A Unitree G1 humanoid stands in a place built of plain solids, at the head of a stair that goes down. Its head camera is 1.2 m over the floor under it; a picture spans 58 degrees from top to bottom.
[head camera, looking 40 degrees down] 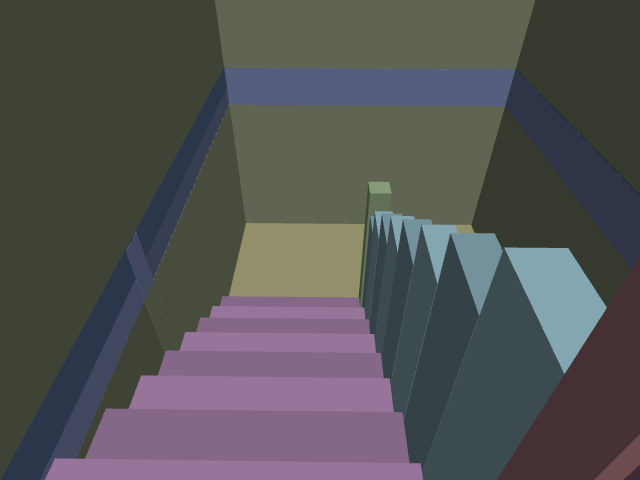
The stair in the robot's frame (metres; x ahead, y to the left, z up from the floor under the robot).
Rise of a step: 0.18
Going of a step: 0.26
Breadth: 1.13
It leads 1 degrees to the right of straight ahead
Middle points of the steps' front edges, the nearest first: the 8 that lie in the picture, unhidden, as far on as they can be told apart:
0.59 0.26 -0.18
0.85 0.25 -0.35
1.11 0.25 -0.53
1.37 0.25 -0.71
1.63 0.24 -0.89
1.89 0.24 -1.07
2.15 0.24 -1.24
2.41 0.23 -1.42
